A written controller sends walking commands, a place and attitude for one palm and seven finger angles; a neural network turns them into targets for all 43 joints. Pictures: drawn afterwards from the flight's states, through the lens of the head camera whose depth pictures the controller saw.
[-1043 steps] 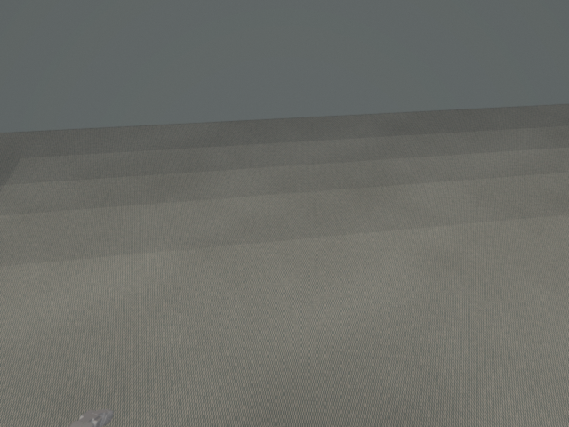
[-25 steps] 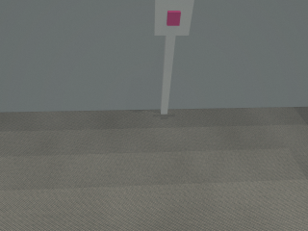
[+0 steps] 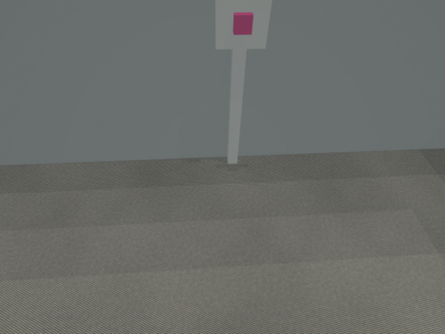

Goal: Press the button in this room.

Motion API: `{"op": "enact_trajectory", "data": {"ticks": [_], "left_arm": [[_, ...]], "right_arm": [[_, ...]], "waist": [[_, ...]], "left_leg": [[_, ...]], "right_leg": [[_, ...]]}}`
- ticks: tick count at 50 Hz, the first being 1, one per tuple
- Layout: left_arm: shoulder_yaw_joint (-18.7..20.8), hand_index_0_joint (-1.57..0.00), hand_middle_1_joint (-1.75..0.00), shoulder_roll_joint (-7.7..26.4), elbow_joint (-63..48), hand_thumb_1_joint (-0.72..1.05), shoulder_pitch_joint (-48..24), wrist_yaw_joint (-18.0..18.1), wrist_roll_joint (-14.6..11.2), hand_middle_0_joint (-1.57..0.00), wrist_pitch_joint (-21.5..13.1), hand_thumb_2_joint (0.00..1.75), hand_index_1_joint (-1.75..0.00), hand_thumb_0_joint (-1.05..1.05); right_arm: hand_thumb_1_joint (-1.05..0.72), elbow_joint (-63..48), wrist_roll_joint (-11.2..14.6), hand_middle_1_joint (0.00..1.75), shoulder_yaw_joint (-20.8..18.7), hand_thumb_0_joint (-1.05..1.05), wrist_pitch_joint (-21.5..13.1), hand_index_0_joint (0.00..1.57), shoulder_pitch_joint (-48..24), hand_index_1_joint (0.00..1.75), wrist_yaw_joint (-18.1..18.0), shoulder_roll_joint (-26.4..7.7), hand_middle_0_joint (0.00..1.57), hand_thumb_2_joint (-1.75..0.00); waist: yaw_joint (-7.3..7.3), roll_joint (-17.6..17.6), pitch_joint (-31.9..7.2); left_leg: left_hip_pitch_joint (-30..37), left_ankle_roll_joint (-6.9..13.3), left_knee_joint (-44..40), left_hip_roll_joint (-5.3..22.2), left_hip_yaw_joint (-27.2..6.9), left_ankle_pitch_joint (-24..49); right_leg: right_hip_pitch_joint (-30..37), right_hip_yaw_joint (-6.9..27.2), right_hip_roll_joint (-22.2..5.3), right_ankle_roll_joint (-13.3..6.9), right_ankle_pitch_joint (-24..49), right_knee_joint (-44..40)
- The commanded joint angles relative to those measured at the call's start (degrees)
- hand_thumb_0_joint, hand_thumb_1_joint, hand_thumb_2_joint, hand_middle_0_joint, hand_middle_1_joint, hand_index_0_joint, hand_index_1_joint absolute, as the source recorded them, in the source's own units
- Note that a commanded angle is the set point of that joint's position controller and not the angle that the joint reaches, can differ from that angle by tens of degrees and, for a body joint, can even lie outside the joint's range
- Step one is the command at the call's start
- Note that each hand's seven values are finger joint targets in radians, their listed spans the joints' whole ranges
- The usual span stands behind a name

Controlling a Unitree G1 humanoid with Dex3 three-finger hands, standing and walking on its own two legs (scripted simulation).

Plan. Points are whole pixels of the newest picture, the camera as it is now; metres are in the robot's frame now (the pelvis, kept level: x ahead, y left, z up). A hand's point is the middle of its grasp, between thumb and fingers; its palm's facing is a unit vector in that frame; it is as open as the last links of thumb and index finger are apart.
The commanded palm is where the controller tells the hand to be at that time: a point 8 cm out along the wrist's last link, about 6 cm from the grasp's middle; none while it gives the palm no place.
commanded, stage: look at it before walking up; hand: left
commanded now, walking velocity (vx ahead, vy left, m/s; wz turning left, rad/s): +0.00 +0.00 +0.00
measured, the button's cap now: (242, 23) +1.15 -0.01 +0.07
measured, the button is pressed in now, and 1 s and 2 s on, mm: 0 0 0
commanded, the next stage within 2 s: walk to a spot facing it in 0.18 s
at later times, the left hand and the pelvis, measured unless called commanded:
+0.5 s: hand out of the picture +0.01 +0.17 -0.18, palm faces -0.02 -0.98 -0.20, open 7.3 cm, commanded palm none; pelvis -0.01 -0.01 -0.01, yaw -4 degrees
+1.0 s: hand out of the picture +0.08 +0.13 -0.15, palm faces -0.22 -0.94 -0.25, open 7.3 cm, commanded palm none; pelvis +0.01 -0.05 +0.00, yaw -17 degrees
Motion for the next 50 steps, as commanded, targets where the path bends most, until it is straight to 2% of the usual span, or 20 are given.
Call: {"op": "enact_trajectory", "data": {"ticks": [1,14,16,19,22,24,26,28,29,31,32,33,34,35,36,37,39,42,43,50], "left_arm": [[1.24,-0.2,-0.3,5.28,-1.58,0.9,3.65,0.29,0.02,-0.2,-0.6,0.9,-0.3,0.0],[1.81,-0.2,-0.3,7.8,-2.12,0.9,1.63,0.12,0.14,-0.2,-0.83,0.9,-0.3,0.0],[1.66,-0.2,-0.3,6.09,-1.97,0.9,1.97,0.11,0.14,-0.2,-0.12,0.9,-0.3,0.0],[2.92,-0.2,-0.3,7.33,-3.3,0.9,0.27,-0.24,0.34,-0.2,1.02,0.9,-0.3,0.0],[4.12,-0.2,-0.3,8.41,-5.82,0.9,-1.86,-0.87,0.69,-0.2,2.1,0.9,-0.3,0.0],[4.73,-0.2,-0.3,8.19,-7.85,0.9,-2.19,-1.38,0.92,-0.2,2.58,0.9,-0.3,0.0],[5.2,-0.2,-0.3,7.37,-9.93,0.9,-3.19,-1.93,1.26,-0.2,3.04,0.9,-0.3,0.0],[5.65,-0.2,-0.3,6.73,-11.82,0.9,-3.81,-2.25,1.33,-0.2,3.27,0.9,-0.3,0.0],[5.79,-0.2,-0.3,6.64,-12.37,0.9,-3.8,-2.42,1.35,-0.2,3.11,0.9,-0.3,0.0],[6.18,-0.2,-0.3,7.41,-11.34,0.9,2.36,-2.66,1.24,-0.2,2.36,0.9,-0.3,0.0],[6.85,-0.2,-0.3,11.54,-10.23,0.9,6.62,-2.33,1.59,-0.2,1.58,0.9,-0.3,0.0],[7.31,-0.2,-0.3,16.7,-9.76,0.9,9.18,-1.57,1.27,-0.2,1.04,0.9,-0.3,0.0],[7.08,-0.2,-0.3,15.95,-10.67,0.9,8.74,-1.03,0.26,-0.2,1.19,0.9,-0.3,0.0],[7.1,-0.2,-0.3,15.31,-11.89,0.9,4.29,-1.03,0.42,-0.2,1.46,0.9,-0.3,0.0],[6.88,-0.2,-0.3,14.29,-13.07,0.9,0.89,-1.12,0.41,-0.2,1.43,0.9,-0.3,0.0],[6.58,-0.2,-0.3,13.32,-14.12,0.9,-1.58,-1.17,0.45,-0.2,1.28,0.9,-0.3,0.0],[6.47,-0.2,-0.3,13.81,-14.45,0.9,-1.66,-1.66,0.47,-0.2,0.36,0.9,-0.3,0.0],[6.47,-0.2,-0.3,13.97,-13.01,0.9,2.38,-2.26,0.42,-0.2,-0.69,0.9,-0.3,0.0],[6.52,-0.2,-0.3,14.4,-13.16,0.9,2.59,-2.36,0.46,-0.2,-0.9,0.9,-0.3,0.0],[6.17,-0.2,-0.3,14.49,-13.19,0.9,5.14,-2.84,0.62,-0.2,-1.5,0.9,-0.3,0.0]], "right_arm": [[-0.9,-0.96,-0.1,0.3,-0.98,0.0,-0.58,0.2,4.08,0.3,-0.59,-5.59,0.2,-0.9],[-0.9,-1.73,-0.16,0.3,-1.35,0.0,-0.73,0.2,2.05,0.3,-0.66,-8.27,0.2,-0.9],[-0.9,-1.73,-0.26,0.3,-1.19,0.0,-0.27,0.2,2.16,0.3,-0.85,-6.4,0.2,-0.9],[-0.9,-2.85,-0.36,0.3,-2.04,0.0,0.83,0.2,1.44,0.3,-1.23,-7.28,0.2,-0.9],[-0.9,-5.46,-0.51,0.3,-3.23,0.0,1.64,0.2,-0.32,0.3,-1.38,-9.43,0.2,-0.9],[-0.9,-7.34,-0.7,0.3,-4.17,0.0,1.73,0.2,-2.01,0.3,-1.42,-11.21,0.2,-0.9],[-0.9,-8.75,-0.86,0.3,-5.01,0.0,1.46,0.2,-3.31,0.3,-1.42,-12.7,0.2,-0.9],[-0.9,-9.96,-1.12,0.3,-5.46,0.0,1.18,0.2,-4.61,0.3,-1.19,-13.33,0.2,-0.9],[-0.9,-10.34,-1.3,0.3,-5.7,0.0,1.12,0.2,-5.59,0.3,-1.05,-13.57,0.2,-0.9],[-0.9,-11.55,-1.23,0.3,-5.98,0.0,1.27,0.2,-8.9,0.3,-0.71,-14.25,0.2,-0.9],[-0.9,-12.85,-0.79,0.3,-5.85,0.0,1.66,0.2,-8.83,0.3,-0.49,-12.81,0.2,-0.9],[-0.9,-15.98,-0.16,0.3,-4.84,0.0,1.9,0.2,-9.95,0.3,-0.05,-8.93,0.2,-0.9],[-0.9,-16.54,-0.07,0.3,-4.55,0.0,2.88,0.2,-12.19,0.3,-0.25,-10.0,0.2,-0.9],[-0.9,-16.65,-0.35,0.3,-4.86,0.0,2.96,0.2,-13.37,0.3,0.12,-10.22,0.2,-0.9],[-0.9,-16.59,-0.89,0.3,-4.89,0.0,2.66,0.2,-13.14,0.3,0.48,-11.53,0.2,-0.9],[-0.9,-15.92,-1.21,0.3,-5.03,0.0,2.55,0.2,-11.9,0.3,0.92,-11.95,0.2,-0.9],[-0.9,-15.5,-1.52,0.3,-4.85,0.0,2.34,0.2,-10.87,0.3,1.42,-12.02,0.2,-0.9],[-0.9,-16.29,-1.5,0.3,-4.71,0.0,1.87,0.2,-12.33,0.3,1.71,-12.09,0.2,-0.9],[-0.9,-16.58,-1.54,0.3,-4.62,0.0,1.76,0.2,-12.08,0.3,1.75,-12.15,0.2,-0.9],[-0.9,-19.53,-1.33,0.3,-4.23,0.0,1.09,0.2,-16.08,0.3,1.92,-13.02,0.2,-0.9]], "waist": [[0.49,0.37,1.96],[0.34,0.84,2.37],[0.23,0.89,2.28],[-0.07,1.29,2.98],[-0.38,1.97,3.39],[-0.04,4.89,2.64],[-0.1,9.75,2.61],[-0.02,10.91,2.09],[0.41,10.39,2.8],[3.88,6.03,0.38],[5.41,-8.58,-1.7],[5.77,-22.04,-1.73],[6.49,-17.04,-2.38],[4.65,-12.15,0.93],[3.39,-8.58,1.57],[2.11,-5.27,0.29],[1.81,-4.46,-2.66],[2.99,-3.91,-3.04],[2.73,-4.67,-3.24],[3.76,-7.04,-0.76]], "left_leg": [[-4.9,1.16,-5.16,5.63,-4.88,11.2],[-4.33,1.16,-5.46,5.77,-5.27,11.72],[-3.12,0.8,-3.66,6.18,-3.77,13.07],[-3.83,0.62,-0.74,7.04,-2.43,10.24],[-5.33,1.57,-0.12,9.24,-3.29,4.76],[-5.17,3.41,-1.19,12.4,-5.45,3.18],[-5.52,6.56,-2.63,17.53,-7.45,8.5],[-4.31,9.39,-1.68,20.51,-7.29,16.83],[-5.25,8.89,0.4,20.17,-5.33,20.36],[-8.22,4.65,11.39,16.93,0.34,21.4],[-14.29,0.29,26.65,10.34,5.33,11.34],[-27.36,-2.95,40.36,1.2,3.26,-19.02],[-26.43,-2.4,45.14,1.65,-6.17,-20.04],[-29.72,-2.13,47.99,2.43,-7.92,-15.22],[-30.88,-2.19,47.56,3.77,-8.56,-10.13],[-28.92,-2.59,46.19,4.42,-7.79,-6.46],[-27.46,-3.44,43.11,3.92,-6.66,-2.78],[-29.83,-3.99,40.83,3.27,-6.95,-0.86],[-30.89,-4.25,40.47,3.39,-7.11,-0.28],[-32.23,-4.88,34.13,3.21,-7.6,0.51]], "right_leg": [[2.65,5.42,-5.08,-0.8,10.42,-3.17],[3.2,5.54,-5.23,-1.18,10.88,-3.77],[1.38,6.13,-5.19,-1.03,13.88,-2.48],[-2.47,7.76,-4.68,-1.53,14.07,0.65],[-6.99,8.16,-3.03,-1.62,9.8,4.92],[-10.51,7.0,-0.99,-1.02,6.98,10.84],[-13.84,4.61,0.81,-0.12,-5.45,21.33],[-16.11,4.11,0.48,0.41,-14.8,27.16],[-14.65,3.68,0.09,0.42,-15.1,25.32],[-4.85,3.31,0.17,-0.06,-4.3,12.54],[1.68,13.23,-5.02,-2.24,13.96,2.11],[5.67,33.97,-18.42,-9.28,26.74,-4.75],[0.74,38.04,-18.19,-11.45,12.14,-10.34],[-0.63,38.11,-16.6,-11.8,-4.71,-12.27],[-1.09,36.19,-14.92,-11.21,-13.1,-12.38],[-1.78,32.87,-12.95,-10.08,-16.67,-12.39],[0.73,28.73,-10.05,-8.78,-13.93,-11.92],[5.26,28.84,-8.67,-8.54,-9.85,-11.52],[6.54,28.63,-8.54,-8.71,-9.56,-11.54],[7.04,30.71,-7.34,-9.65,-8.28,-12.39]]}}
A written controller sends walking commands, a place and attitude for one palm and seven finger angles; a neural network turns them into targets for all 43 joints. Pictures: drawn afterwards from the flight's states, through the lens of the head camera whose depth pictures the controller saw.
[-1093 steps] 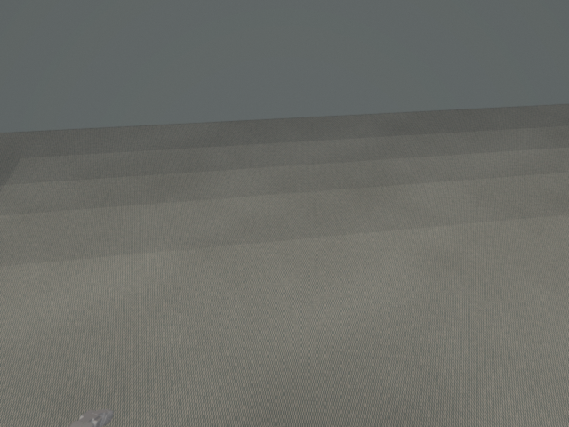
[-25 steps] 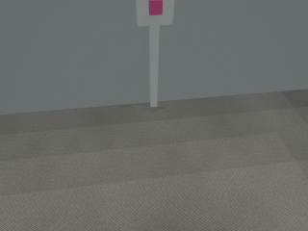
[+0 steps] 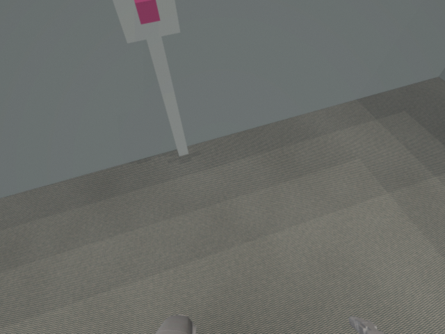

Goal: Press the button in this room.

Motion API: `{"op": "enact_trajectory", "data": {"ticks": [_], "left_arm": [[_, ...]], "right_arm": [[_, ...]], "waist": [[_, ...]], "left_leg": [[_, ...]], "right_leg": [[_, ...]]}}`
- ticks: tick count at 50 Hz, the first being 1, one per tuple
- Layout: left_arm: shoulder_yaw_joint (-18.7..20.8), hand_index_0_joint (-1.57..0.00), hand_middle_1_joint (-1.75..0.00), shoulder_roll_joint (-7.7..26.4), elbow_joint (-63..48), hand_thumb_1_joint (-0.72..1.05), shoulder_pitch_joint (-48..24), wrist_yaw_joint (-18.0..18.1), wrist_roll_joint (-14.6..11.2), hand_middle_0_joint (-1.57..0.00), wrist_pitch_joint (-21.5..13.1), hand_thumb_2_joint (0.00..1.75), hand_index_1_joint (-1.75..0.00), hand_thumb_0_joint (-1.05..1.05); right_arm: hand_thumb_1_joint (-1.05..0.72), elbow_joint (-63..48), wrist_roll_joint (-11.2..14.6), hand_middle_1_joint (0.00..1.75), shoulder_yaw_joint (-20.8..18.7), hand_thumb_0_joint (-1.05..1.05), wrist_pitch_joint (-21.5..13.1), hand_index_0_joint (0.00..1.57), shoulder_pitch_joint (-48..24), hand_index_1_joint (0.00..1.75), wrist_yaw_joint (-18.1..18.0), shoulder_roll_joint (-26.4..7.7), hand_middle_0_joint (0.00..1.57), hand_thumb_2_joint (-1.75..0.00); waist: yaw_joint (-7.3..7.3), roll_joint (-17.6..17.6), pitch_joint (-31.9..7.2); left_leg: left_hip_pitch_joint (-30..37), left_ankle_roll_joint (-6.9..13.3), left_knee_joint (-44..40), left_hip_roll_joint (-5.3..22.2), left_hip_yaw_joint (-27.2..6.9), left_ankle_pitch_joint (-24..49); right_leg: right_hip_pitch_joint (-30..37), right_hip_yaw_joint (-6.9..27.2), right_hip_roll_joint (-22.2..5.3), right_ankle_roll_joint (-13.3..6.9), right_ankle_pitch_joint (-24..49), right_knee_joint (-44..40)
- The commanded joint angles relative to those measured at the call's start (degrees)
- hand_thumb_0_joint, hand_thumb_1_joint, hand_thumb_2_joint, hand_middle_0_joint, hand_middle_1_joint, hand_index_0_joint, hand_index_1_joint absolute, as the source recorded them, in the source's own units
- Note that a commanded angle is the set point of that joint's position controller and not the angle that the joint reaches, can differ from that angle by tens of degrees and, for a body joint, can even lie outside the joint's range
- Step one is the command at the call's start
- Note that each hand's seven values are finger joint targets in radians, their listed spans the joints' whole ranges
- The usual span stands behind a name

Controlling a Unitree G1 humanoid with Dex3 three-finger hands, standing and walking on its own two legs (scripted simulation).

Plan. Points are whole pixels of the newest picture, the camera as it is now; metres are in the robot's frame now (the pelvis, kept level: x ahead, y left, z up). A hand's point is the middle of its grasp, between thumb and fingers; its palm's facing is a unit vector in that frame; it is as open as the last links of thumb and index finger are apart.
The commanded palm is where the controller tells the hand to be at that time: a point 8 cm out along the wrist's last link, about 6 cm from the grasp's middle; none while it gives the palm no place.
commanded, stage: walk to a spot facing it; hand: left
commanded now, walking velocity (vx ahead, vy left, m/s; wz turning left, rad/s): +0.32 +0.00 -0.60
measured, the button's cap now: (147, 10) +1.07 +0.38 +0.07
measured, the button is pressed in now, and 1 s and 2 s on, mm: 0 0 0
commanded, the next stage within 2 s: turn to face it in 1.24 s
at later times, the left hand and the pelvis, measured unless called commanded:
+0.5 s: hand (134, 254) +0.29 +0.26 -0.17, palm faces -0.27 -0.94 -0.21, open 7.4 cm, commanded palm none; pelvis +0.16 +0.07 +0.00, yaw -18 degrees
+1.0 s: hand (220, 177) +0.54 +0.08 -0.18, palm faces -0.60 -0.77 -0.23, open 7.2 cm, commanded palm none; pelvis +0.36 -0.04 -0.01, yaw -36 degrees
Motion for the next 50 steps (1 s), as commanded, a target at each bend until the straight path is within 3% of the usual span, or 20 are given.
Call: {"op": "enact_trajectory", "data": {"ticks": [1,9,12,13,14,15,18,21,25,30,33,35,36,37,38,39,42,44,46,50], "left_arm": [[3.1,-0.2,-0.3,11.78,-3.17,0.9,4.54,0.8,0.14,-0.2,-1.29,0.9,-0.3,0.0],[3.65,-0.2,-0.3,13.9,-3.59,0.9,2.5,1.17,0.33,-0.2,-0.93,0.9,-0.3,0.0],[3.69,-0.2,-0.3,13.45,-4.59,0.9,-2.74,1.03,-0.2,-0.2,-0.78,0.9,-0.3,0.0],[3.16,-0.2,-0.3,10.54,-5.74,0.9,-3.3,0.66,-0.47,-0.2,-0.84,0.9,-0.3,0.0],[2.51,-0.2,-0.3,7.48,-6.76,0.9,-2.58,-0.12,-0.86,-0.2,-1.15,0.9,-0.3,0.0],[2.9,-0.2,-0.3,8.61,-7.42,0.9,-3.46,-0.32,-0.23,-0.2,-1.59,0.9,-0.3,0.0],[3.22,-0.2,-0.3,8.13,-5.73,0.9,-6.33,-1.44,0.87,-0.2,-0.6,0.9,-0.3,0.0],[2.55,-0.2,-0.3,5.37,-5.27,0.9,-5.33,-1.73,0.9,-0.2,0.81,0.9,-0.3,0.0],[1.83,-0.2,-0.3,3.65,-6.72,0.9,-9.69,-1.87,0.87,-0.2,1.65,0.9,-0.3,0.0],[0.65,-0.2,-0.3,2.37,-9.41,0.9,-20.39,-2.32,0.62,-0.2,1.41,0.9,-0.3,0.0],[0.84,-0.2,-0.3,3.96,-9.26,0.9,-18.36,-2.0,0.65,-0.2,0.87,0.9,-0.3,0.0],[1.64,-0.2,-0.3,6.41,-6.59,0.9,-8.97,-1.44,0.76,-0.2,0.29,0.9,-0.3,0.0],[2.51,-0.2,-0.3,9.48,-4.04,0.9,-0.56,-1.04,0.91,-0.2,-0.17,0.9,-0.3,0.0],[3.51,-0.2,-0.3,15.59,-2.01,0.9,6.86,-0.35,1.08,-0.2,-0.62,0.9,-0.3,0.0],[4.13,-0.2,-0.3,20.05,-0.85,0.9,10.15,0.4,-0.33,-0.2,-0.86,0.9,-0.3,0.0],[4.49,-0.2,-0.3,20.18,-2.23,0.9,7.39,0.97,-1.24,-0.2,-0.82,0.9,-0.3,0.0],[2.89,-0.2,-0.3,13.82,-5.04,0.9,-4.01,1.78,-0.95,-0.2,-1.12,0.9,-0.3,0.0],[2.49,-0.2,-0.3,12.91,-5.05,0.9,-6.72,1.53,-0.06,-0.2,-1.92,0.9,-0.3,0.0],[2.52,-0.2,-0.3,12.5,-4.95,0.9,-7.24,1.21,0.16,-0.2,-2.35,0.9,-0.3,0.0],[3.01,-0.2,-0.3,12.31,-3.76,0.9,-4.5,0.74,0.04,-0.2,-2.78,0.9,-0.3,0.0]], "right_arm": [[-0.9,-6.15,0.11,0.3,-0.33,0.0,-1.66,0.2,-4.59,0.3,-0.24,-3.87,0.2,-0.9],[-0.9,-8.68,0.95,0.3,0.32,0.0,-3.39,0.2,-6.11,0.3,-0.32,-2.97,0.2,-0.9],[-0.9,-5.51,1.18,0.3,-0.17,0.0,-4.39,0.2,4.13,0.3,-1.13,-4.67,0.2,-0.9],[-0.9,-3.47,0.85,0.3,-1.06,0.0,-5.01,0.2,11.19,0.3,-1.83,-8.73,0.2,-0.9],[-0.9,-2.42,0.01,0.3,-2.23,0.0,-4.81,0.2,17.12,0.3,-1.8,-14.18,0.2,-0.9],[-0.9,-2.87,0.22,0.3,-1.83,0.0,-4.14,0.2,16.97,0.3,-1.56,-13.91,0.2,-0.9],[-0.9,-2.61,0.18,0.3,0.41,0.0,-4.75,0.2,12.07,0.3,-1.41,-5.47,0.2,-0.9],[-0.9,-0.81,0.49,0.3,1.11,0.0,-5.92,0.2,14.21,0.3,-1.95,-3.06,0.2,-0.9],[-0.9,1.82,0.52,0.3,1.35,0.0,-6.46,0.2,18.36,0.3,-2.26,-2.16,0.2,-0.9],[-0.9,4.59,0.07,0.3,1.21,0.0,-6.11,0.2,23.12,0.3,-2.47,-1.9,0.2,-0.9],[-0.9,4.94,0.37,0.3,0.3,0.0,-5.68,0.2,23.07,0.3,-2.49,-3.88,0.2,-0.9],[-0.9,4.44,0.81,0.3,-0.27,0.0,-5.61,0.2,21.07,0.3,-2.38,-6.46,0.2,-0.9],[-0.9,3.43,1.23,0.3,-0.27,0.0,-5.6,0.2,19.08,0.3,-2.06,-7.0,0.2,-0.9],[-0.9,1.94,2.29,0.3,0.25,0.0,-5.39,0.2,18.45,0.3,-1.33,-3.96,0.2,-0.9],[-0.9,-0.55,2.52,0.3,0.93,0.0,-5.62,0.2,17.73,0.3,-1.67,-0.6,0.2,-0.9],[-0.9,-1.81,2.02,0.3,0.69,0.0,-5.59,0.2,15.02,0.3,-1.69,-2.66,0.2,-0.9],[-0.9,-1.58,0.6,0.3,0.44,0.0,-3.98,0.2,10.65,0.3,-1.33,-2.47,0.2,-0.9],[-0.9,-0.69,0.28,0.3,0.77,0.0,-2.64,0.2,13.78,0.3,-1.24,-0.65,0.2,-0.9],[-0.9,-0.86,0.34,0.3,0.81,0.0,-2.18,0.2,14.04,0.3,-1.03,-0.21,0.2,-0.9],[-0.9,-3.93,0.28,0.3,0.59,0.0,-2.69,0.2,6.16,0.3,-0.28,-0.35,0.2,-0.9]], "waist": [[1.42,-7.71,-1.6],[1.4,-8.23,-2.98],[-4.02,-4.96,-5.95],[-7.06,4.23,-8.86],[-8.54,18.31,-10.89],[-8.19,13.56,-7.34],[-4.16,6.49,2.44],[-2.63,6.3,0.36],[-2.74,7.09,1.0],[-5.32,7.67,4.73],[-3.57,8.07,1.17],[1.04,9.69,-4.43],[5.26,9.22,-9.0],[8.42,-0.64,-14.32],[6.97,-8.37,-20.61],[6.45,-5.95,-19.56],[-0.22,3.43,-5.16],[-3.82,0.47,-3.69],[-4.79,-3.46,-3.9],[-2.97,-7.99,-2.05]], "left_leg": [[-8.51,-0.43,-3.9,0.25,-0.24,-0.48],[1.5,1.09,-21.09,-2.99,0.82,-4.26],[23.25,2.0,-34.95,-3.07,1.05,2.72],[37.22,4.19,-39.45,4.81,-6.65,-3.16],[44.65,9.51,-44.01,20.86,-24.44,-10.25],[38.44,13.44,-46.26,25.68,-28.1,-14.57],[24.56,10.0,-47.92,17.63,-14.09,-3.46],[26.08,6.37,-43.9,12.7,0.73,22.44],[28.31,5.42,-42.68,11.57,6.95,34.34],[31.08,6.58,-42.95,11.07,12.01,42.57],[34.28,6.68,-35.68,12.06,15.27,61.48],[32.71,6.22,-23.17,12.21,16.42,67.33],[25.93,4.85,-10.94,11.79,16.97,58.78],[6.81,3.03,7.71,7.78,16.53,21.41],[-8.85,0.49,27.42,-0.79,11.46,-19.6],[-10.16,1.69,27.39,1.61,1.34,-13.95],[-8.42,0.93,19.55,6.65,0.31,-4.79],[-3.05,0.11,13.09,6.14,2.1,-4.35],[-2.03,-0.75,7.63,5.34,3.16,-2.55],[-4.73,-1.12,-2.12,3.53,3.39,2.11]], "right_leg": [[9.14,21.11,-14.83,-4.67,-9.0,-10.14],[8.31,22.53,-14.53,-5.74,2.35,-4.86],[-4.36,18.32,-9.58,-1.93,2.5,4.14],[-14.83,12.89,-3.83,0.39,-2.62,13.94],[-27.48,3.15,1.23,3.71,-22.65,30.38],[-29.71,0.85,-2.66,4.57,-23.57,38.17],[-28.11,-0.79,-8.27,5.73,-11.4,47.46],[-27.39,-3.21,-8.48,6.83,-4.78,49.73],[-30.47,-6.23,-8.18,7.01,-1.31,47.49],[-27.31,-12.22,-6.33,5.69,0.13,28.48],[-17.98,-15.58,-2.25,2.8,-2.08,18.45],[-4.52,-15.63,-0.2,0.64,-1.94,13.16],[9.95,-14.08,-1.45,-0.61,2.5,7.85],[29.36,1.14,-14.11,-5.62,11.94,7.2],[38.24,26.41,-29.23,-13.2,32.53,6.1],[32.12,23.57,-27.99,-12.49,29.91,3.02],[9.22,14.64,-21.89,-8.78,15.16,-1.88],[-0.85,9.24,-18.35,-6.79,16.8,-3.64],[-3.47,6.9,-15.24,-6.14,16.17,-3.93],[-1.7,8.03,-12.72,-5.84,16.88,-3.0]]}}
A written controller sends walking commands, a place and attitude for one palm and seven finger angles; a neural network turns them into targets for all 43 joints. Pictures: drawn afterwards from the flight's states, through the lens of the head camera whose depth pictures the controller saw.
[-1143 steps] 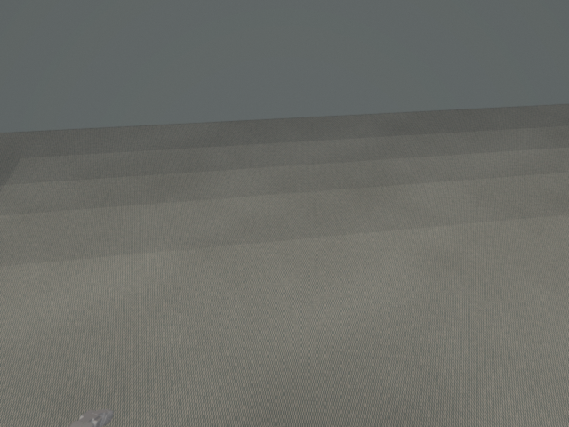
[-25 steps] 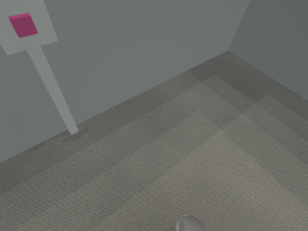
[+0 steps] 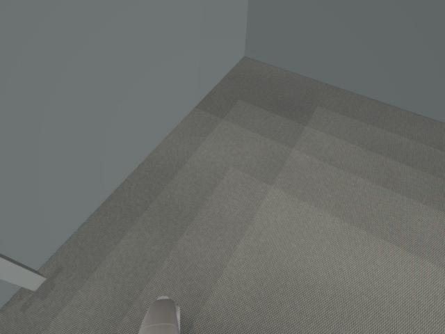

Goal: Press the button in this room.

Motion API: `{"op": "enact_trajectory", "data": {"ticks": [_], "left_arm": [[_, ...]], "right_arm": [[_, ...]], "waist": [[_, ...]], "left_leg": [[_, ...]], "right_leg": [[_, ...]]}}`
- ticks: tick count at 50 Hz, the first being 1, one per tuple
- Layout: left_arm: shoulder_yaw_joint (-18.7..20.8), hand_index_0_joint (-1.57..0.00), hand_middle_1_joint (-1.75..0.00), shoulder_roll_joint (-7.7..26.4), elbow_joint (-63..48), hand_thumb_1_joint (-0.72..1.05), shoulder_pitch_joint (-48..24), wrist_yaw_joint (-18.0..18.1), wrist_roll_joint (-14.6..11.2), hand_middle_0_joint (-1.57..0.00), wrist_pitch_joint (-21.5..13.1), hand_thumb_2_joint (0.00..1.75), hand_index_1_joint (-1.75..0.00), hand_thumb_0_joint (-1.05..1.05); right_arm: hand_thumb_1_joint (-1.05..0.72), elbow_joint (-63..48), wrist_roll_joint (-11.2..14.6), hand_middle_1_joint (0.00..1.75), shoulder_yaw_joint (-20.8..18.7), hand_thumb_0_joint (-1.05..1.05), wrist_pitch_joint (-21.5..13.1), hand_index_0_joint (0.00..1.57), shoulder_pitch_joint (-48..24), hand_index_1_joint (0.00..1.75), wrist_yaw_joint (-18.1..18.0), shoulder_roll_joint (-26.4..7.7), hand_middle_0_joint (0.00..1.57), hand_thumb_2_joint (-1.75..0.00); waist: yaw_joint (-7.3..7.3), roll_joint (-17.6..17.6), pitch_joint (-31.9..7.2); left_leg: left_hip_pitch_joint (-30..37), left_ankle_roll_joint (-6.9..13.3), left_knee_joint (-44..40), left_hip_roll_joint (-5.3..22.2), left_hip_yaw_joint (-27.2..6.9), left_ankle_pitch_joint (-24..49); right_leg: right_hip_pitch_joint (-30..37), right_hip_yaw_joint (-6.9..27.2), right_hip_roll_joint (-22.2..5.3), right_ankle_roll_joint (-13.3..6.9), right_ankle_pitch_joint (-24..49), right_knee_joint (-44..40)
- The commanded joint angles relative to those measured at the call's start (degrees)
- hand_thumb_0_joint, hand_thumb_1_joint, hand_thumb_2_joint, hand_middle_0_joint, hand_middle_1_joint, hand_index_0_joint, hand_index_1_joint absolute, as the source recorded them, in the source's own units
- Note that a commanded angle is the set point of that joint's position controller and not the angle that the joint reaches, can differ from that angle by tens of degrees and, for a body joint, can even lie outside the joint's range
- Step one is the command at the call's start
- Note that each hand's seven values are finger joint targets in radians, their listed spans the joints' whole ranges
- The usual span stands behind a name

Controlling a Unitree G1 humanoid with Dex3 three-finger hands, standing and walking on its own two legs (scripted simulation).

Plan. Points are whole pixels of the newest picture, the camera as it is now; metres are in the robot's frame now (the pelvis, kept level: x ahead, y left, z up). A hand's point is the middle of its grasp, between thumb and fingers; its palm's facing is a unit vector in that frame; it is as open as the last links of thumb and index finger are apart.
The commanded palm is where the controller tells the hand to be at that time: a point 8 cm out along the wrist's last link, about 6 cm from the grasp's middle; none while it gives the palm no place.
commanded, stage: walk to a spot facing it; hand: left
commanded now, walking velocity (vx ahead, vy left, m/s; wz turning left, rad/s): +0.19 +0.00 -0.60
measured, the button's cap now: out of the picture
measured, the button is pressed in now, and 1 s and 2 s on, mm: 0 0 0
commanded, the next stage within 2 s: turn to face it in 0.24 s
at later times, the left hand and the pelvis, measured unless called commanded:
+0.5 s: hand (127, 256) +0.29 +0.23 -0.16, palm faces -0.22 -0.95 -0.23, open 7.3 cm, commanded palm none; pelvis +0.16 +0.05 +0.00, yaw -14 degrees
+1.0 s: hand (116, 267) +0.27 +0.26 -0.19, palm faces +0.03 -0.97 -0.22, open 7.3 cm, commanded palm none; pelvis +0.19 +0.06 -0.01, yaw +1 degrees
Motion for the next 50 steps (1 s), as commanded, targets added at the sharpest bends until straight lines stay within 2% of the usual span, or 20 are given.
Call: {"op": "enact_trajectory", "data": {"ticks": [1,7,9,11,12,15,18,23,26,27,28,29,30,34,43,44,45,46,48,50], "left_arm": [[3.19,-0.2,-0.3,10.32,-3.83,0.9,2.96,0.35,-0.01,-0.2,-1.82,0.9,-0.3,0.0],[4.0,-0.2,-0.3,11.59,-4.07,0.9,6.06,1.11,-0.14,-0.2,-0.13,0.9,-0.3,0.0],[3.79,-0.2,-0.3,10.99,-4.88,0.9,4.25,1.51,-0.71,-0.2,0.31,0.9,-0.3,0.0],[2.8,-0.2,-0.3,6.34,-5.77,0.9,8.79,0.99,-1.43,-0.2,0.12,0.9,-0.3,0.0],[2.6,-0.2,-0.3,7.25,-5.15,0.9,9.1,1.4,-0.96,-0.2,0.63,0.9,-0.3,0.0],[3.22,-0.2,-0.3,6.62,-6.76,0.9,2.63,0.02,-0.31,-0.2,2.04,0.9,-0.3,0.0],[2.84,-0.2,-0.3,3.87,-6.29,0.9,4.26,-0.58,-0.3,-0.2,3.46,0.9,-0.3,0.0],[0.64,-0.2,-0.3,0.75,-3.57,0.9,4.28,0.55,0.07,-0.2,2.4,0.9,-0.3,0.0],[0.01,-0.2,-0.3,2.21,-0.98,0.9,5.54,1.2,0.04,-0.2,0.84,0.9,-0.3,0.0],[0.29,-0.2,-0.3,4.51,-0.43,0.9,5.94,1.53,0.13,-0.2,0.41,0.9,-0.3,0.0],[0.87,-0.2,-0.3,7.9,0.22,0.9,6.83,2.07,0.37,-0.2,0.07,0.9,-0.3,0.0],[1.44,-0.2,-0.3,11.06,0.47,0.9,7.12,2.3,0.24,-0.2,-0.1,0.9,-0.3,0.0],[2.37,-0.2,-0.3,13.09,0.23,0.9,7.51,2.24,0.05,-0.2,-0.08,0.9,-0.3,0.0],[1.98,-0.2,-0.3,9.26,-2.44,0.9,-0.56,3.01,0.33,-0.2,1.18,0.9,-0.3,0.0],[3.2,-0.2,-0.3,9.66,-4.0,0.9,-2.81,2.91,0.11,-0.2,2.41,0.9,-0.3,0.0],[3.16,-0.2,-0.3,8.55,-4.49,0.9,-2.91,2.72,-0.28,-0.2,2.82,0.9,-0.3,0.0],[2.87,-0.2,-0.3,5.2,-6.21,0.9,-1.91,2.31,-0.61,-0.2,3.32,0.9,-0.3,0.0],[1.97,-0.2,-0.3,2.99,-8.79,0.9,-5.74,2.31,-0.4,-0.2,3.4,0.9,-0.3,0.0],[2.14,-0.2,-0.3,3.23,-8.4,0.9,-8.33,2.57,-0.11,-0.2,3.59,0.9,-0.3,0.0],[2.61,-0.2,-0.3,4.23,-6.72,0.9,-6.15,1.81,-0.15,-0.2,3.19,0.9,-0.3,0.0]], "right_arm": [[-0.9,-4.3,-0.21,0.3,-1.3,0.0,-0.63,0.2,-1.22,0.3,0.19,-5.32,0.2,-0.9],[-0.9,-7.02,0.46,0.3,-1.31,0.0,-1.39,0.2,-7.48,0.3,-0.41,-6.16,0.2,-0.9],[-0.9,-4.79,0.12,0.3,-1.98,0.0,-1.66,0.2,0.56,0.3,-1.37,-9.23,0.2,-0.9],[-0.9,-3.05,-0.23,0.3,-3.37,0.0,-1.18,0.2,10.52,0.3,-1.25,-17.64,0.2,-0.9],[-0.9,-3.83,0.22,0.3,-2.8,0.0,-0.93,0.2,8.37,0.3,-1.39,-16.07,0.2,-0.9],[-0.9,-5.07,-0.34,0.3,-1.63,0.0,-0.54,0.2,0.78,0.3,-1.48,-10.72,0.2,-0.9],[-0.9,-4.59,-0.61,0.3,-1.59,0.0,-0.49,0.2,-1.04,0.3,-1.28,-10.11,0.2,-0.9],[-0.9,-0.49,-0.47,0.3,-1.84,0.0,-0.65,0.2,1.24,0.3,-0.91,-9.25,0.2,-0.9],[-0.9,2.49,0.11,0.3,-2.01,0.0,-0.54,0.2,2.45,0.3,-0.79,-8.93,0.2,-0.9],[-0.9,3.19,0.43,0.3,-1.9,0.0,-0.41,0.2,3.71,0.3,-0.57,-7.28,0.2,-0.9],[-0.9,3.24,0.68,0.3,-1.34,0.0,-0.35,0.2,5.05,0.3,-0.4,-4.98,0.2,-0.9],[-0.9,2.42,0.97,0.3,-0.62,0.0,0.4,0.2,4.59,0.3,-0.26,-2.14,0.2,-0.9],[-0.9,1.55,0.87,0.3,-0.79,0.0,1.75,0.2,2.5,0.3,-0.76,-3.34,0.2,-0.9],[-0.9,4.11,0.79,0.3,-1.74,0.0,2.74,0.2,5.48,0.3,-0.3,-3.99,0.2,-0.9],[-0.9,1.52,0.25,0.3,-2.55,0.0,2.74,0.2,7.95,0.3,0.8,-4.18,0.2,-0.9],[-0.9,1.88,0.12,0.3,-3.05,0.0,2.33,0.2,10.45,0.3,0.92,-6.14,0.2,-0.9],[-0.9,1.26,-0.24,0.3,-4.32,0.0,1.72,0.2,12.72,0.3,0.79,-11.73,0.2,-0.9],[-0.9,1.46,-0.34,0.3,-5.21,0.0,1.77,0.2,15.48,0.3,0.29,-15.19,0.2,-0.9],[-0.9,1.98,-0.3,0.3,-4.94,0.0,1.42,0.2,13.36,0.3,-0.9,-13.94,0.2,-0.9],[-0.9,-0.22,-0.43,0.3,-3.77,0.0,1.01,0.2,6.37,0.3,-0.99,-11.22,0.2,-0.9]], "waist": [[2.45,-7.57,-4.68],[4.29,-9.38,-7.3],[-0.28,-5.56,-11.71],[-1.95,15.76,-22.03],[-1.44,12.48,-21.38],[0.9,9.98,-7.22],[2.32,11.41,-6.0],[2.06,11.64,-8.68],[3.35,8.95,-10.76],[3.43,5.6,-10.75],[3.84,-2.0,-12.48],[4.22,-10.89,-11.46],[6.08,-19.2,-11.31],[2.7,-9.59,-7.09],[0.41,-8.73,-6.64],[-1.07,-2.3,-7.95],[-1.92,15.04,-8.48],[-4.05,19.2,-7.85],[-3.31,15.23,-9.68],[-0.18,9.29,-8.25]], "left_leg": [[2.02,-0.67,-8.81,-2.38,1.85,3.84],[9.59,0.67,-26.21,-7.42,3.52,2.41],[28.61,1.9,-38.21,-5.71,2.9,14.53],[49.57,13.34,-35.72,21.23,-17.35,48.7],[46.92,15.12,-36.07,22.43,-16.21,47.64],[29.43,12.42,-40.67,14.05,-4.9,35.0],[22.42,11.07,-42.35,9.36,3.49,30.14],[23.54,12.13,-41.21,6.36,3.8,31.19],[25.11,9.03,-36.66,3.25,2.19,27.91],[22.7,6.71,-34.35,1.65,2.12,23.68],[15.41,4.16,-29.21,-1.12,4.93,13.68],[10.2,2.19,-23.33,-5.67,6.36,-9.25],[9.48,2.31,-15.43,-6.08,3.58,-19.35],[6.19,2.04,-1.63,-6.05,1.81,-12.45],[17.68,2.05,-27.02,-6.35,8.38,1.73],[23.58,3.11,-33.51,-5.09,5.9,9.22],[28.36,8.5,-39.77,6.36,-12.96,23.29],[28.1,14.86,-44.4,14.74,-23.18,32.82],[28.42,15.49,-43.2,12.31,-22.83,27.28],[26.34,13.53,-42.31,6.42,-14.23,26.04]], "right_leg": [[0.47,13.52,-13.89,-5.22,23.23,-10.39],[9.25,17.5,-13.96,-3.05,38.97,-1.92],[1.88,15.5,-10.63,1.01,35.65,7.72],[-16.64,3.89,-2.02,6.62,-22.35,35.32],[-19.63,5.38,-4.74,7.72,-21.83,42.89],[-19.34,2.59,-8.82,8.97,-14.27,43.83],[-13.05,-1.01,-9.45,9.1,-10.1,34.52],[-5.3,-3.84,-8.1,8.83,-3.19,14.69],[3.71,-6.08,-7.62,8.81,8.32,-3.57],[8.0,-4.08,-9.9,8.36,13.38,-6.94],[15.25,3.0,-18.33,6.22,26.84,-5.43],[16.07,8.18,-28.12,1.16,37.38,-6.96],[12.18,10.67,-31.19,-2.81,41.4,-8.98],[9.97,-0.88,-26.92,-2.05,37.96,-6.17],[2.95,-9.17,-25.45,3.25,18.5,0.93],[-1.39,-10.24,-23.41,5.53,11.83,7.18],[-12.62,-12.19,-15.75,10.01,-8.13,19.13],[-18.12,-7.96,-11.56,11.19,-23.98,30.84],[-22.45,0.07,-12.13,10.52,-17.25,39.42],[-20.47,0.65,-12.21,10.73,-9.05,38.74]]}}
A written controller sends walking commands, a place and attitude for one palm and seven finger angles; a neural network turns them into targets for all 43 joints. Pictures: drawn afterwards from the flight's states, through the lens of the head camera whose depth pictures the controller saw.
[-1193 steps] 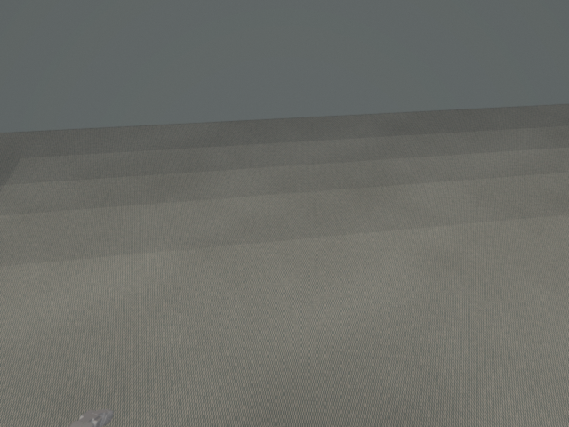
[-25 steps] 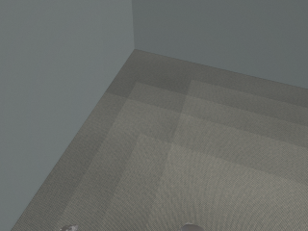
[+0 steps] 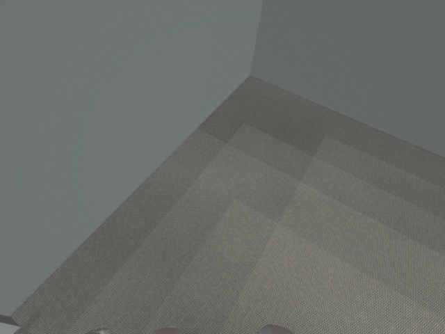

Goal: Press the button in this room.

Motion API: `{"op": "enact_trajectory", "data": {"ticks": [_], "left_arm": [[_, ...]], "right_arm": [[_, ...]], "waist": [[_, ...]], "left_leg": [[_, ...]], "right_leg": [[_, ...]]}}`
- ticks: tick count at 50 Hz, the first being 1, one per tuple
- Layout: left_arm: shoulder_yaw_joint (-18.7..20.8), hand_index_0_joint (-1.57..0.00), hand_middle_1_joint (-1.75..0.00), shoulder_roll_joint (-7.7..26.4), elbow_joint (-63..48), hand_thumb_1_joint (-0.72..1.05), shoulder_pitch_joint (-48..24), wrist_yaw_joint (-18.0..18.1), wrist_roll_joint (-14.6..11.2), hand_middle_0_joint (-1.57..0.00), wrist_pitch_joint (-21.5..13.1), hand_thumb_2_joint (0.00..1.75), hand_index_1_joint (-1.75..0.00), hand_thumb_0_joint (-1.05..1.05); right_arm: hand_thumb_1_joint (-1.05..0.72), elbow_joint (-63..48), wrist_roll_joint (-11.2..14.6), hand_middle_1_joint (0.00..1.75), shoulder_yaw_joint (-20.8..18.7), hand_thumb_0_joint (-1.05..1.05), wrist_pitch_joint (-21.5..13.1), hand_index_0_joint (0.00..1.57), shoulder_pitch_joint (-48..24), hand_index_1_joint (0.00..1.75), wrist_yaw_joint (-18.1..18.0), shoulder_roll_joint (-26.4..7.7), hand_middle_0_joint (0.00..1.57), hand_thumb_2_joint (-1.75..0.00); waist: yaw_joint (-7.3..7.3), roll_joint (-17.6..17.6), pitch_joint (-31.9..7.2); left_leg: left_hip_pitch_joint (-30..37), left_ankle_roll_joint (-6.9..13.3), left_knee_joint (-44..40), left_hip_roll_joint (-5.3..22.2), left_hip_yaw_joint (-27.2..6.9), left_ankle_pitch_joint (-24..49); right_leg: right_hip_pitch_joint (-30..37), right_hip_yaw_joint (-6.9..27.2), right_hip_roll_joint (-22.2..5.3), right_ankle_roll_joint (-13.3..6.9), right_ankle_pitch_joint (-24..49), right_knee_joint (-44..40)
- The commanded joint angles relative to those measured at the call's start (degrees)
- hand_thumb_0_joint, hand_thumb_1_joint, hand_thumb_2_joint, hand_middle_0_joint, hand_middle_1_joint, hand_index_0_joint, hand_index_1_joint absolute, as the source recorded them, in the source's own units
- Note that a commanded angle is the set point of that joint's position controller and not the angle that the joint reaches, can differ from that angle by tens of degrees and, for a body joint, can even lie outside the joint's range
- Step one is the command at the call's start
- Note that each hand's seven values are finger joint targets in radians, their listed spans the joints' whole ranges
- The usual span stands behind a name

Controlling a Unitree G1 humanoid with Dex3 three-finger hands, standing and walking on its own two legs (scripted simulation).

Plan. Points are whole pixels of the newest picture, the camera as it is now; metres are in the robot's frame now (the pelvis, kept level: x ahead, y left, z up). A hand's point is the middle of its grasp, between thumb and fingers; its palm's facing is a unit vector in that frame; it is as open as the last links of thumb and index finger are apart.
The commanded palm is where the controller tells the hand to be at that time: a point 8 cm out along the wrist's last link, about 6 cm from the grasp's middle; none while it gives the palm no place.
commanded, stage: turn to face it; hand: left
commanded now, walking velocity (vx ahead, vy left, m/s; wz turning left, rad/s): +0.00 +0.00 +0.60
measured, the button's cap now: out of the picture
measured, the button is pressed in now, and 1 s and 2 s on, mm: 0 0 0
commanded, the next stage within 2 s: take the last steps up to it in 1.50 s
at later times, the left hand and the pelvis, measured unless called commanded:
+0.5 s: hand out of the picture +0.01 +0.14 -0.13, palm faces +0.31 -0.91 -0.29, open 7.3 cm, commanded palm none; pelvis -0.01 -0.07 +0.02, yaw +18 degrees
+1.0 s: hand out of the picture -0.15 +0.17 -0.15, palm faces +0.62 -0.74 -0.26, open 7.4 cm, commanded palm none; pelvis -0.06 -0.05 +0.02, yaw +37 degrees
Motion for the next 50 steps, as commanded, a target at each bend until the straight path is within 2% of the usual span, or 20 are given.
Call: {"op": "enact_trajectory", "data": {"ticks": [1,10,12,15,16,17,18,19,20,22,23,33,36,39,40,41,42,43,46,50], "left_arm": [[1.12,-0.2,-0.3,3.34,-5.82,0.9,-2.04,-0.63,-0.05,-0.2,-2.17,0.9,-0.3,0.0],[0.67,-0.2,-0.3,4.25,-7.46,0.9,-2.07,-0.42,-0.35,-0.2,-1.83,0.9,-0.3,0.0],[0.47,-0.2,-0.3,4.35,-7.68,0.9,-0.76,-0.42,-0.4,-0.2,-2.01,0.9,-0.3,0.0],[0.58,-0.2,-0.3,5.25,-6.48,0.9,5.82,-0.35,-0.66,-0.2,-2.58,0.9,-0.3,0.0],[1.04,-0.2,-0.3,6.88,-6.02,0.9,8.93,-0.17,-0.4,-0.2,-3.03,0.9,-0.3,0.0],[1.88,-0.2,-0.3,12.26,-6.64,0.9,9.72,0.32,0.64,-0.2,-3.73,0.9,-0.3,0.0],[1.63,-0.2,-0.3,14.48,-8.08,0.9,7.68,0.43,0.51,-0.2,-3.45,0.9,-0.3,0.0],[2.0,-0.2,-0.3,12.68,-8.78,0.9,5.35,0.67,0.14,-0.2,-3.8,0.9,-0.3,0.0],[1.38,-0.2,-0.3,11.08,-9.37,0.9,2.15,0.57,0.17,-0.2,-3.73,0.9,-0.3,0.0],[0.32,-0.2,-0.3,7.45,-10.33,0.9,-2.08,0.5,0.2,-0.2,-3.95,0.9,-0.3,0.0],[0.17,-0.2,-0.3,6.99,-10.33,0.9,-1.14,0.44,0.24,-0.2,-4.27,0.9,-0.3,0.0],[1.26,-0.2,-0.3,10.94,-5.78,0.9,9.33,0.35,0.81,-0.2,-3.71,0.9,-0.3,0.0],[1.83,-0.2,-0.3,12.04,-5.3,0.9,8.39,0.16,0.86,-0.2,-3.32,0.9,-0.3,0.0],[2.19,-0.2,-0.3,11.56,-5.1,0.9,6.95,-0.24,0.29,-0.2,-2.74,0.9,-0.3,0.0],[2.05,-0.2,-0.3,9.91,-5.86,0.9,7.14,-0.54,-0.11,-0.2,-2.42,0.9,-0.3,0.0],[1.02,-0.2,-0.3,5.9,-8.49,0.9,4.86,-1.08,-0.31,-0.2,-2.32,0.9,-0.3,0.0],[0.26,-0.2,-0.3,6.49,-10.28,0.9,-0.84,-0.68,0.31,-0.2,-1.64,0.9,-0.3,0.0],[0.57,-0.2,-0.3,5.25,-9.7,0.9,-2.02,-0.38,0.12,-0.2,-1.47,0.9,-0.3,0.0],[1.07,-0.2,-0.3,6.52,-7.1,0.9,0.83,-1.05,-0.24,-0.2,-1.59,0.9,-0.3,0.0],[0.69,-0.2,-0.3,6.16,-7.07,0.9,0.76,-0.86,-0.33,-0.2,-1.56,0.9,-0.3,0.0]], "right_arm": [[-0.9,-3.19,-0.28,0.3,-2.05,0.0,-0.91,0.2,2.1,0.3,-1.56,-11.14,0.2,-0.9],[-0.9,-4.54,-0.25,0.3,-3.25,0.0,0.16,0.2,0.12,0.3,-0.88,-13.71,0.2,-0.9],[-0.9,-5.19,-0.31,0.3,-3.54,0.0,0.54,0.2,-1.56,0.3,-0.71,-14.11,0.2,-0.9],[-0.9,-6.6,-0.08,0.3,-3.8,0.0,1.15,0.2,-5.44,0.3,-0.51,-14.32,0.2,-0.9],[-0.9,-7.3,0.31,0.3,-3.7,0.0,1.27,0.2,-6.27,0.3,-0.4,-12.99,0.2,-0.9],[-0.9,-8.26,0.8,0.3,-3.11,0.0,1.45,0.2,-5.32,0.3,0.01,-8.97,0.2,-0.9],[-0.9,-9.73,0.32,0.3,-2.87,0.0,1.23,0.2,-7.3,0.3,0.1,-9.07,0.2,-0.9],[-0.9,-8.63,-0.16,0.3,-3.39,0.0,2.07,0.2,-7.24,0.3,0.14,-11.17,0.2,-0.9],[-0.9,-7.37,-0.15,0.3,-3.5,0.0,2.51,0.2,-6.96,0.3,0.44,-11.0,0.2,-0.9],[-0.9,-4.91,-0.28,0.3,-3.14,0.0,2.87,0.2,-2.81,0.3,1.04,-9.47,0.2,-0.9],[-0.9,-4.58,-0.24,0.3,-2.85,0.0,2.92,0.2,-2.24,0.3,1.16,-8.95,0.2,-0.9],[-0.9,-6.1,0.54,0.3,-0.99,0.0,2.41,0.2,-10.27,0.3,0.92,-7.34,0.2,-0.9],[-0.9,-6.05,0.78,0.3,-0.76,0.0,1.92,0.2,-8.93,0.3,0.72,-7.22,0.2,-0.9],[-0.9,-5.24,0.5,0.3,-1.15,0.0,1.0,0.2,-4.18,0.3,0.65,-8.49,0.2,-0.9],[-0.9,-4.72,0.32,0.3,-2.11,0.0,0.38,0.2,-1.22,0.3,0.56,-12.51,0.2,-0.9],[-0.9,-4.59,0.04,0.3,-3.71,0.0,0.19,0.2,1.71,0.3,0.21,-18.71,0.2,-0.9],[-0.9,-2.8,0.27,0.3,-3.77,0.0,0.59,0.2,5.45,0.3,-0.12,-19.69,0.2,-0.9],[-0.9,-2.3,0.15,0.3,-3.64,0.0,0.37,0.2,4.25,0.3,-0.86,-18.45,0.2,-0.9],[-0.9,-4.85,0.03,0.3,-2.28,0.0,0.04,0.2,-4.71,0.3,-1.31,-14.19,0.2,-0.9],[-0.9,-4.73,0.06,0.3,-2.48,0.0,-0.06,0.2,-3.72,0.3,-1.14,-14.23,0.2,-0.9]], "waist": [[0.66,11.28,-7.48],[-0.53,10.2,-7.85],[0.0,11.74,-7.76],[2.99,11.62,-8.94],[4.62,7.52,-9.08],[5.05,-8.71,-8.28],[5.0,-14.19,-4.97],[4.35,-14.12,-3.23],[2.4,-9.26,-0.15],[-0.75,-5.31,-0.34],[-0.34,-6.57,-1.29],[5.69,-9.13,-6.21],[5.1,-10.38,-7.23],[2.26,-6.69,-9.37],[0.4,2.51,-11.13],[-1.69,19.73,-9.55],[-3.66,16.09,-8.65],[-2.85,18.81,-8.48],[1.39,12.95,-5.67],[1.13,9.87,-6.27]], "left_leg": [[12.44,5.59,-19.95,12.56,-17.87,28.88],[13.91,7.65,-20.28,11.41,-22.5,22.99],[11.56,7.22,-19.13,10.32,-23.46,23.24],[3.79,4.78,-15.33,7.31,-23.74,19.95],[-2.07,2.12,-11.0,4.27,-22.04,13.21],[-13.2,-2.78,1.58,-3.35,-14.43,-0.62],[-14.87,-4.56,13.76,-6.25,-9.26,-13.17],[-12.24,-3.94,22.06,-3.34,-12.16,-11.6],[-11.81,-4.0,27.75,-2.52,-11.65,-8.03],[-11.54,-5.12,31.39,-1.3,-9.76,-1.58],[-11.36,-5.81,31.64,-1.17,-8.76,-0.01],[-6.19,-6.78,9.55,-0.08,-2.72,-7.17],[-1.69,-5.69,2.87,-0.25,-0.96,-7.14],[9.86,-4.41,-13.94,-0.43,0.53,5.08],[19.48,-2.01,-19.41,5.01,-7.13,13.67],[25.47,4.89,-20.43,19.43,-25.63,34.52],[22.24,8.69,-20.08,22.15,-25.54,38.86],[21.18,9.0,-19.18,19.63,-24.86,39.9],[15.94,6.6,-18.81,11.96,-17.21,35.89],[16.16,7.03,-19.28,10.71,-18.37,33.52]], "right_leg": [[-9.2,5.61,0.7,0.77,7.17,8.25],[-4.79,6.2,3.39,1.15,5.51,-6.85],[-0.65,5.53,4.51,0.71,5.27,-13.01],[12.12,3.69,6.19,0.02,12.52,-27.77],[19.22,5.06,3.87,-0.61,16.96,-36.61],[24.92,20.55,-9.87,-5.29,12.12,-45.72],[16.94,28.33,-20.67,-11.04,17.02,-47.11],[9.09,27.51,-20.2,-12.27,12.84,-48.27],[5.76,23.5,-17.05,-11.83,12.32,-47.67],[7.68,11.62,-11.28,-9.51,22.26,-43.44],[9.82,8.25,-10.2,-8.98,26.9,-42.19],[22.71,2.38,-14.78,-11.74,42.62,-37.43],[21.55,1.14,-15.92,-11.55,41.64,-35.77],[15.91,-4.21,-13.95,-6.5,35.98,-27.21],[6.85,-6.22,-10.68,-3.15,26.83,-17.77],[-10.0,-6.72,-2.76,1.38,-3.33,-6.2],[-10.94,-0.96,-1.64,1.16,-6.5,0.67],[-12.55,2.28,-1.35,1.27,-4.54,4.01],[-9.35,4.29,-0.09,1.54,5.49,5.3],[-7.08,5.08,1.5,1.97,6.92,0.11]]}}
